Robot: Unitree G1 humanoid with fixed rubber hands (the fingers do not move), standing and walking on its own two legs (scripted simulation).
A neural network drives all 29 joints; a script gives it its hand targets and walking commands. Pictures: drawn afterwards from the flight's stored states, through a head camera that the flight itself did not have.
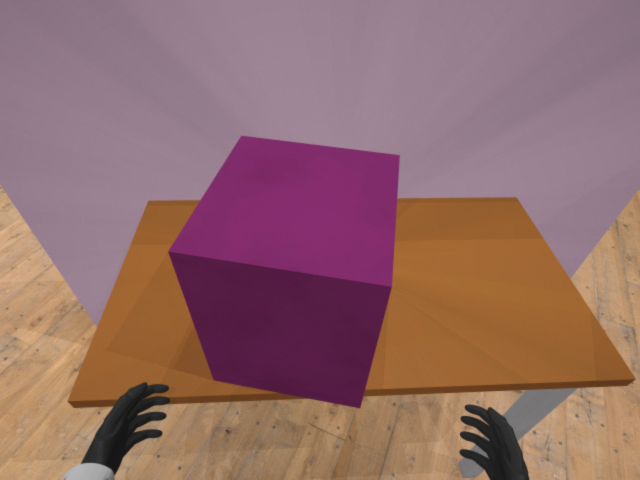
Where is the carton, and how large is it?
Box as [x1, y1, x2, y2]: [168, 136, 399, 407]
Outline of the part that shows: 241,136 168,251 213,379 359,407 391,287 399,155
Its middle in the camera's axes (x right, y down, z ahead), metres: -0.03 +0.04 +0.57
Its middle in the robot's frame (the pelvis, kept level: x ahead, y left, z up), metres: +0.40 +0.05 +0.04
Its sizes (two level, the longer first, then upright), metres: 0.235 0.226 0.286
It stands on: a table, 0.68 m high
